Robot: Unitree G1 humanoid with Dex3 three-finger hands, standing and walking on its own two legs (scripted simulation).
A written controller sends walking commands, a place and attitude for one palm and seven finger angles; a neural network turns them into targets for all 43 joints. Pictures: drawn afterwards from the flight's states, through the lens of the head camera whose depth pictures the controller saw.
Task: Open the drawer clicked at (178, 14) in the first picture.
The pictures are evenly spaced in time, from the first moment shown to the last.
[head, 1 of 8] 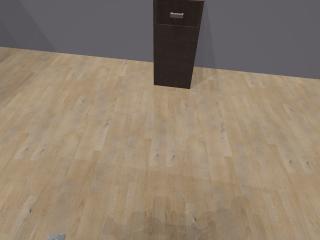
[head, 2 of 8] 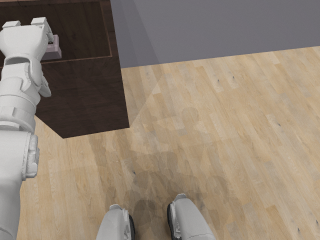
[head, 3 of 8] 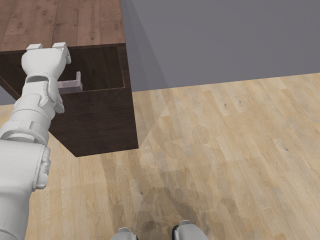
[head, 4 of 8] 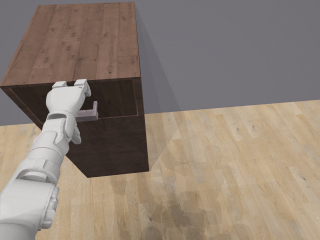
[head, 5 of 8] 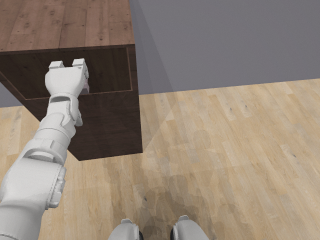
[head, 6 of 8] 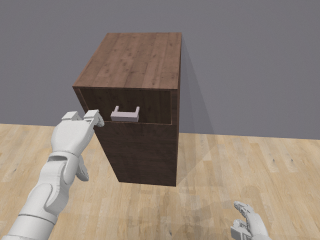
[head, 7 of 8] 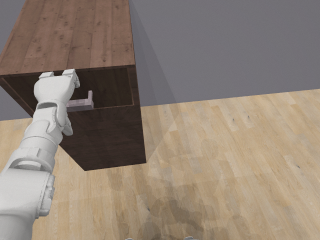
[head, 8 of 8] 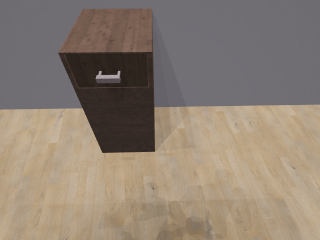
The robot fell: no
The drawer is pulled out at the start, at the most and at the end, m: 0.00 0.00 0.00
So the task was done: no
